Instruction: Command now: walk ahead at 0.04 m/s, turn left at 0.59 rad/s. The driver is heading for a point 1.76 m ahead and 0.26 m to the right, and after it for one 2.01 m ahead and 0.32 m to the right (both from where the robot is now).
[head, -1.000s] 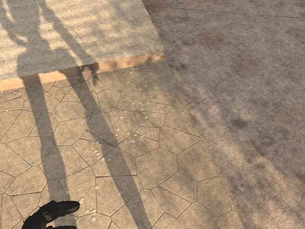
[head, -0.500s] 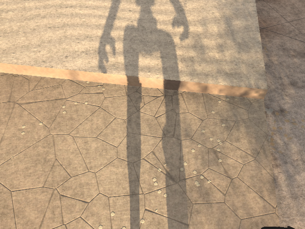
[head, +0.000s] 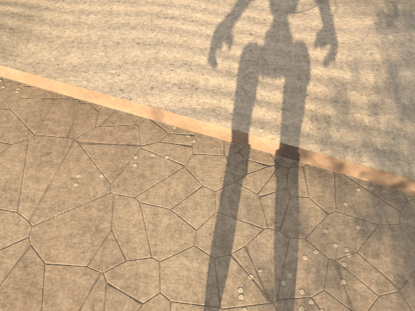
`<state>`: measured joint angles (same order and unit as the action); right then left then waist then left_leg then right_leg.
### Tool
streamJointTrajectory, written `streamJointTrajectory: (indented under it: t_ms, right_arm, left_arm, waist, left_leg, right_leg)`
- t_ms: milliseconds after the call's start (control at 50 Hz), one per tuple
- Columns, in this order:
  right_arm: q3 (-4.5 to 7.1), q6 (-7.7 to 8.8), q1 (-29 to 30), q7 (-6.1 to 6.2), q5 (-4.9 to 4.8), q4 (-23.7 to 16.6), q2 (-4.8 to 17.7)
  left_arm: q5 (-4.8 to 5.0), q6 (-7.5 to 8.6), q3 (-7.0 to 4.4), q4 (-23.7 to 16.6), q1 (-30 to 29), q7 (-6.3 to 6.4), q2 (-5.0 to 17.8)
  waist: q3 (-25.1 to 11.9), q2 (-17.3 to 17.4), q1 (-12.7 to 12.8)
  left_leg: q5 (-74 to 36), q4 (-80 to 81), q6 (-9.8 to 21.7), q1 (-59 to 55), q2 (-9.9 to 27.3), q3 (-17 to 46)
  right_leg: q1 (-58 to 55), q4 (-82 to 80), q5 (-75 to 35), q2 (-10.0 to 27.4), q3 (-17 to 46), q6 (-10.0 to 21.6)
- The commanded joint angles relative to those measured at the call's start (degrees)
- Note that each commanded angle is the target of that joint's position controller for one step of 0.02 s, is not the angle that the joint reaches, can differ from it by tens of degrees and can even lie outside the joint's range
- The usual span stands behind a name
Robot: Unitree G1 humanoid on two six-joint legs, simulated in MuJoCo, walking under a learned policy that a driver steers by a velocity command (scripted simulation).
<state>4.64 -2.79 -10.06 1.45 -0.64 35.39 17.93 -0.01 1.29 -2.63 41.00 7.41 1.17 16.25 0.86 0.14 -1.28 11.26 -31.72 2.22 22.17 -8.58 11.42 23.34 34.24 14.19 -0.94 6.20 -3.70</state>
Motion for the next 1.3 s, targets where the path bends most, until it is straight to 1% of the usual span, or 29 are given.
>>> streamJointTrajectory:
  t_ms: [20, 40, 60, 80, 140, 240, 340, 360, 380, 400, 440, 500, 540, 600, 640, 680, 760, 780, 800, 820, 840, 860, 920, 980, 1080, 1200, 1260, 1280, 1300]
  right_arm:
    - [0.89, 0.21, -0.30, 0.26, -0.14, -4.58, 4.13]
    - [0.76, 0.67, -1.50, 0.15, -0.43, -6.32, 3.33]
    - [2.14, 1.48, -2.18, -0.07, 0.72, -5.50, 8.51]
    - [3.01, 1.38, -2.90, -0.20, 0.18, -3.84, 10.42]
    - [2.05, -0.17, -3.01, 0.28, 0.09, -1.84, 5.87]
    - [-0.25, 0.02, 1.46, -0.17, 0.22, -3.59, 1.09]
    - [-0.01, 0.31, -1.97, -1.03, 0.28, -1.06, 1.93]
    - [0.06, 0.38, -1.99, -0.86, 0.89, -1.46, 3.53]
    - [0.69, 0.27, -3.30, -0.27, 1.57, -2.01, 7.61]
    - [0.02, 0.44, 0.27, -0.65, 2.41, -1.03, 6.05]
    - [-1.31, 1.67, 3.11, -1.24, 2.83, -1.43, 0.67]
    - [-1.26, 2.76, 0.77, -1.19, 2.22, 0.14, 2.17]
    - [-1.16, 2.55, -1.50, -0.67, 1.83, 1.16, 2.41]
    - [0.42, 2.20, -5.94, -0.06, 0.81, 2.04, 7.56]
    - [0.36, 3.35, -7.86, 0.19, 0.50, 3.06, 6.70]
    - [0.19, 4.06, -6.32, 0.07, -0.39, 3.00, 5.56]
    - [0.24, 3.73, -1.52, -0.84, -0.81, 2.72, 5.39]
    - [-0.32, 3.85, -1.84, -0.99, -0.34, 2.87, 3.46]
    - [-1.58, 4.26, -0.70, -1.27, 0.39, 2.07, -0.62]
    - [-1.64, 5.45, -1.01, -0.88, -0.14, -1.13, -1.23]
    - [-0.50, 6.42, -1.61, -0.67, -1.60, -0.69, 3.07]
    - [-0.02, 7.07, -1.15, -0.97, -2.10, -0.09, 4.74]
    - [0.23, 7.55, -1.04, -1.55, -0.18, 1.94, 3.61]
    - [-0.04, 7.07, -0.17, -2.15, 0.06, 2.15, 1.81]
    - [-1.31, 7.56, 9.30, -2.80, -0.13, -0.89, -0.89]
    - [-1.71, 8.78, 17.48, -4.94, -0.83, -3.59, -0.53]
    - [-0.46, 8.87, 12.65, -4.94, -0.47, -2.68, 2.65]
    - [0.67, 8.70, 5.46, -4.41, -0.40, -0.72, 4.87]
    - [1.61, 8.52, -4.26, -3.59, 0.07, 1.86, 7.13]
  left_arm:
    - [-0.91, 1.46, -3.43, -3.41, 4.42, -0.03, 10.51]
    - [-2.73, 0.59, -4.44, -3.24, 2.74, 0.15, 15.09]
    - [-3.03, 0.71, -3.88, -4.11, 2.94, 0.09, 11.61]
    - [-2.40, 0.67, -3.02, -4.96, 1.26, 0.31, 8.59]
    - [-0.25, -0.04, -2.19, -4.86, -1.08, 0.48, 6.34]
    - [-0.44, -1.28, -2.50, -3.63, 0.18, 0.46, 7.16]
    - [1.20, -1.59, -2.26, -1.60, 2.54, -0.09, 7.58]
    - [0.83, -1.04, -1.80, -0.71, 4.92, -0.29, 6.57]
    - [-1.31, -0.24, -0.84, -1.25, 5.92, -0.88, 3.98]
    - [-1.38, 0.24, -0.14, -1.91, 5.21, -0.81, 1.48]
    - [-1.68, 0.13, -0.67, -1.04, 0.68, -0.53, 4.50]
    - [-1.19, -0.39, -0.96, 0.54, 2.10, -0.08, 5.19]
    - [-0.66, -0.28, -0.81, 2.01, 3.13, 0.00, 4.32]
    - [0.61, 0.91, -1.31, 0.77, -0.01, -0.21, 4.93]
    - [1.48, 2.17, -1.79, -0.11, -1.03, -0.96, 5.42]
    - [1.86, 3.29, -1.60, 0.18, -0.39, -1.99, 4.76]
    - [1.10, 4.10, -1.72, 5.50, 10.01, -3.19, 4.01]
    - [1.07, 3.87, -2.15, 7.16, 14.63, -2.98, 4.81]
    - [0.89, 3.98, -2.85, 7.77, 20.35, -2.40, 8.09]
    - [0.38, 4.22, -4.31, 7.22, 23.40, -2.63, 15.91]
    - [-0.09, 4.68, -3.31, 6.34, 20.31, -2.72, 12.60]
    - [0.16, 4.94, -2.35, 5.33, 16.54, -2.47, 9.50]
    - [-0.31, 4.78, -1.15, 4.22, 12.58, -2.32, 6.85]
    - [0.00, 4.58, -0.78, 5.04, 15.02, -2.10, 6.20]
    - [0.16, 3.58, -0.64, 6.32, 17.54, -0.92, 6.90]
    - [0.86, 2.53, -1.17, 8.63, 21.07, -0.50, 8.07]
    - [0.78, 1.89, -2.04, 8.57, 19.76, -0.12, 9.99]
    - [0.53, 1.42, -2.16, 8.36, 18.78, -0.03, 10.41]
    - [0.14, 1.22, -1.75, 7.62, 17.63, 0.15, 9.65]
  waist:
    - [-9.37, 1.89, 1.83]
    - [-5.71, -16.32, -1.31]
    - [-6.98, -15.52, 0.42]
    - [-6.63, -10.12, 0.28]
    - [-4.51, -6.44, 0.15]
    - [-6.54, -11.70, 2.31]
    - [-5.03, -11.28, 1.32]
    - [-5.81, -8.60, 1.87]
    - [-8.90, 2.60, 3.42]
    - [-7.28, 12.42, 5.11]
    - [-3.77, 7.50, 3.00]
    - [-0.20, 6.37, 2.68]
    - [-0.50, 6.29, 1.55]
    - [5.50, 10.92, -1.87]
    - [6.50, 11.72, -2.28]
    - [5.26, 8.88, -1.27]
    - [-0.48, 5.43, 4.75]
    - [-1.70, 3.77, 6.53]
    - [-2.58, -5.19, 8.54]
    - [-3.80, -18.79, 8.14]
    - [-1.17, -13.05, 6.90]
    - [3.46, -9.44, 5.55]
    - [3.95, -5.57, 3.56]
    - [2.37, -5.02, 3.73]
    - [4.09, -4.52, 5.87]
    - [7.15, -4.40, 6.60]
    - [1.66, -6.92, 2.24]
    - [-3.42, -7.44, -1.83]
    - [-9.70, -7.14, -6.64]
  left_leg:
    - [4.48, -4.49, 3.46, -1.22, 8.40, 11.10]
    - [22.67, -15.01, -0.26, 11.73, -1.37, -1.57]
    - [26.40, -29.43, -3.28, 13.38, 1.93, -2.24]
    - [22.77, -35.31, -4.33, 12.87, 2.96, -1.70]
    - [16.04, -39.12, -6.92, 12.90, 3.40, -3.23]
    - [15.20, -17.67, -7.53, 2.86, 6.60, -8.92]
    - [-0.99, 11.39, -3.74, -11.88, 6.29, -12.41]
    - [-6.60, 12.69, -1.87, -18.27, 9.18, -8.13]
    - [-20.37, 10.54, 1.12, -24.60, 18.72, 1.91]
    - [-14.67, 10.65, 6.74, -14.06, 22.42, 3.95]
    - [0.83, 11.77, 3.81, -9.53, 16.10, 0.27]
    - [3.27, 12.16, 1.28, -6.73, 13.83, -1.23]
    - [16.85, 13.73, 2.08, -7.48, 13.33, -0.63]
    - [33.61, 20.97, 8.76, -8.44, 21.34, 12.33]
    - [29.21, 22.07, 11.71, -12.95, 25.55, 17.42]
    - [23.12, 21.38, 11.32, -16.18, 25.09, 14.75]
    - [11.82, 15.03, 7.55, -4.27, 17.86, 1.94]
    - [12.04, 10.19, 5.98, -0.21, 15.86, -0.35]
    - [11.98, -5.98, 2.02, 6.51, 10.66, -6.34]
    - [21.19, -23.62, -1.12, 19.47, 4.69, -10.02]
    - [22.06, -32.89, -0.70, 24.39, 7.63, -5.25]
    - [15.70, -35.22, 0.44, 27.85, 10.65, -4.70]
    - [2.32, -30.81, 0.79, 24.28, 14.56, -6.62]
    - [-4.30, -27.17, -1.03, 23.21, 14.33, -9.34]
    - [-14.70, -9.87, -3.03, 19.39, 12.81, -12.14]
    - [-15.05, 1.78, -0.73, 17.04, 10.68, -12.64]
    - [-8.75, 2.91, 2.54, 7.95, 7.25, -14.52]
    - [-8.66, 3.68, 4.34, -1.65, 5.47, -15.92]
    - [-13.59, 3.44, 6.60, -17.88, 8.22, -13.20]
  right_leg:
    - [-14.88, -13.83, -10.19, 11.27, 7.03, 5.64]
    - [-16.67, -16.25, -23.11, 21.88, 20.91, 15.11]
    - [-15.39, -16.21, -27.34, 26.18, 25.76, 20.85]
    - [-14.48, -14.53, -27.57, 23.06, 19.63, 19.55]
    - [-14.22, -12.69, -27.49, 15.51, 8.51, 15.03]
    - [-15.83, -12.54, -26.20, 13.24, 2.91, 15.32]
    - [-11.89, -10.29, -19.30, 12.81, 3.50, 13.28]
    - [-7.64, -9.57, -13.95, 11.77, 2.92, 9.60]
    - [-2.48, -1.73, -3.36, 7.30, -2.10, 5.20]
    - [-4.55, -5.36, 6.73, 4.66, -5.13, 2.29]
    - [-9.37, -7.04, -2.21, 4.46, -5.12, 0.31]
    - [-10.58, -7.68, -4.97, 4.68, -4.82, 0.51]
    - [-9.29, -5.05, 1.17, 2.34, -7.76, 0.80]
    - [3.64, 6.49, 10.69, 0.91, -9.02, 2.72]
    - [11.72, 14.41, 15.60, 4.16, -5.21, 4.97]
    - [12.37, 11.27, 15.48, 5.61, -4.75, 6.67]
    - [-15.65, -4.75, -4.35, 0.05, -10.88, 5.96]
    - [-22.46, -5.46, -3.21, 0.19, -9.77, 5.77]
    - [-28.49, -12.24, 3.66, 9.49, 3.65, 8.48]
    - [-32.80, -22.07, 16.34, 22.57, 30.26, 17.63]
    - [-29.69, -25.31, 26.88, 24.98, 36.92, 20.96]
    - [-27.45, -24.98, 27.20, 23.07, 31.03, 19.16]
    - [-23.68, -25.39, 7.77, 15.64, 14.85, 14.06]
    - [-23.85, -25.99, -9.28, 13.06, 6.64, 13.97]
    - [-21.24, -27.80, -18.05, 10.63, -1.00, 13.12]
    - [-27.25, -25.80, -22.02, 14.56, -1.45, 13.74]
    - [-32.00, -16.60, -46.59, 15.30, -2.28, 12.27]
    - [-31.44, -7.94, -55.76, 13.98, -3.60, 11.34]
    - [-23.45, 4.60, -53.82, 11.57, -4.59, 9.16]
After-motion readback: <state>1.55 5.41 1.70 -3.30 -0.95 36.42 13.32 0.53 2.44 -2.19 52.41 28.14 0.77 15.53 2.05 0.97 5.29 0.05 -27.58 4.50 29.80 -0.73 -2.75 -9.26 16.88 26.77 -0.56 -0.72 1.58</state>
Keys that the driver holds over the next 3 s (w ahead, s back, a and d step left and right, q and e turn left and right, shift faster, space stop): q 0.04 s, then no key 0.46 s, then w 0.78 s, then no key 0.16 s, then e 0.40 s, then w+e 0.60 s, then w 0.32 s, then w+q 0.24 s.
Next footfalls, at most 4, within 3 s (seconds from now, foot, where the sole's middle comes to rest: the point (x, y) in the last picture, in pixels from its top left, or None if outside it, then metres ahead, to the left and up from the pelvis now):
0.02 right None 0.09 -0.14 -0.77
0.36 left None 0.02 0.12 -0.77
0.80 right None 0.13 -0.11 -0.77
1.30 left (169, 309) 0.47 0.14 -0.77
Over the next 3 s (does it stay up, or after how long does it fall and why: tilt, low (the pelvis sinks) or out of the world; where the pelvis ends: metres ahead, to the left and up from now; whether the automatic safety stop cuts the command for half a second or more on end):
stays up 0.87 -0.14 0.01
